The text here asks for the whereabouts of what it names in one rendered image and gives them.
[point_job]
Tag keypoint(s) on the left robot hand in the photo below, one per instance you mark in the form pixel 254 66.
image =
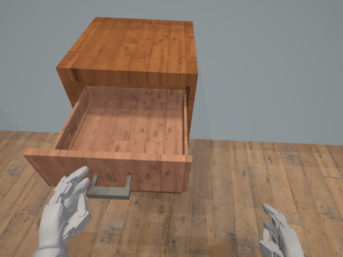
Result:
pixel 69 195

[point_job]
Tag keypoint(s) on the drawer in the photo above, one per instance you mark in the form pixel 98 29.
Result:
pixel 119 132

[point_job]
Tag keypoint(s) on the right robot hand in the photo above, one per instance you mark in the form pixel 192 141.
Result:
pixel 285 241

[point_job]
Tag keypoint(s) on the cabinet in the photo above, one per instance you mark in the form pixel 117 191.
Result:
pixel 133 53

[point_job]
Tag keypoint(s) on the handle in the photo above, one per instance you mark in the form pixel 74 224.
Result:
pixel 100 192

